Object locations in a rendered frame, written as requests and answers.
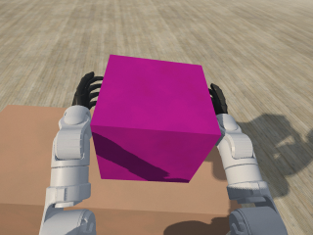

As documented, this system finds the right robot hand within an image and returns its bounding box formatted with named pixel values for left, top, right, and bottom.
left=208, top=83, right=228, bottom=116

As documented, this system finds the left robot forearm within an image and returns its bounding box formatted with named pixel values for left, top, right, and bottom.
left=39, top=105, right=92, bottom=235

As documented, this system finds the right robot upper arm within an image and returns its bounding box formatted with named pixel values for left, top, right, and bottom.
left=229, top=206, right=287, bottom=235

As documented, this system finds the left robot upper arm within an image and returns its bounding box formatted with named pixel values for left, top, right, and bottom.
left=40, top=209, right=97, bottom=235

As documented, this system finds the pedestal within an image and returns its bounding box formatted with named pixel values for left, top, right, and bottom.
left=0, top=104, right=242, bottom=235

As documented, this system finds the carton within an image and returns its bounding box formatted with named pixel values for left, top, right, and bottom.
left=90, top=54, right=222, bottom=183

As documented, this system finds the right robot forearm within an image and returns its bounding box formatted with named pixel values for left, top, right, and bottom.
left=215, top=114, right=289, bottom=235

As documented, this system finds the left robot hand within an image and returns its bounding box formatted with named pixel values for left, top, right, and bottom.
left=71, top=71, right=104, bottom=111

